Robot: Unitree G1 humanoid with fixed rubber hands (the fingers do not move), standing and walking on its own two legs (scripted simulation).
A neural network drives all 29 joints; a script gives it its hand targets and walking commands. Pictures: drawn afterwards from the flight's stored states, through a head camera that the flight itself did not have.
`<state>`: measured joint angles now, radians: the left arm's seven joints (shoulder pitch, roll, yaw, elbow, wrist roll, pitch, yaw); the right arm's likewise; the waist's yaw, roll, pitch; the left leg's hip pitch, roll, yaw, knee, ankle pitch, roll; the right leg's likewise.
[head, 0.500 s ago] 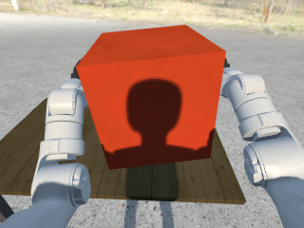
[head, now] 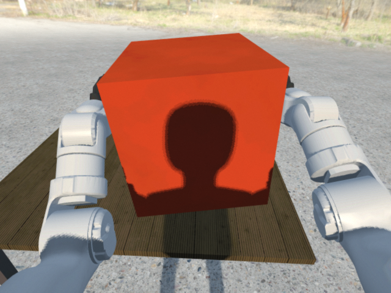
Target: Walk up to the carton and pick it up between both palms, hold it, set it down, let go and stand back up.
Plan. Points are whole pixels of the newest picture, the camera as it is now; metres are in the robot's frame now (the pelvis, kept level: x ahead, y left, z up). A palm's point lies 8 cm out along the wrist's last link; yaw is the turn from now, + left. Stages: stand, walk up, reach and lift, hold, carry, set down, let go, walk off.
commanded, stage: hold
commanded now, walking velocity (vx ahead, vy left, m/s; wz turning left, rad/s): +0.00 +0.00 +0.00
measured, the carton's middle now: (193, 115) +0.42 +0.00 +0.25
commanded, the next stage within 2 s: none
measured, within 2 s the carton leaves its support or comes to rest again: neither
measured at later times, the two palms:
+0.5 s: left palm (104, 110) +0.38 +0.18 +0.28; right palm (280, 103) +0.38 -0.17 +0.29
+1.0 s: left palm (100, 105) +0.37 +0.18 +0.29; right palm (284, 98) +0.37 -0.17 +0.31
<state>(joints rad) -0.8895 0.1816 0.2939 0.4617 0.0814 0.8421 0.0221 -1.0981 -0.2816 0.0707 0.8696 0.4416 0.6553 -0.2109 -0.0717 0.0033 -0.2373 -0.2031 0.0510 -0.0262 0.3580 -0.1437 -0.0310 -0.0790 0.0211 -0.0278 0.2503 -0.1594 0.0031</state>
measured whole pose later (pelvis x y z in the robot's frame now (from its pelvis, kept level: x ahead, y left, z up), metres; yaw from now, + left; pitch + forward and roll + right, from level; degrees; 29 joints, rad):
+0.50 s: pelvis +0.02 +0.00 +0.00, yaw -1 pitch -1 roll -1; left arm -0.85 0.17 0.29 0.40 0.09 0.86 0.02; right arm -1.06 -0.28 0.09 0.82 0.46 0.66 -0.22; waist -0.07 0.02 -0.24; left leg -0.19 0.05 -0.01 0.37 -0.18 -0.03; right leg -0.06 0.02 -0.02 0.25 -0.18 0.01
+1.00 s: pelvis +0.00 +0.00 +0.00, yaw -1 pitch +0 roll -1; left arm -0.94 0.20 0.31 0.51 0.09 0.84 0.01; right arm -1.14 -0.27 0.02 0.90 0.41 0.68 -0.22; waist -0.06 0.02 -0.25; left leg -0.22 0.05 -0.02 0.35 -0.13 -0.03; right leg -0.12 0.02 -0.02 0.28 -0.16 0.00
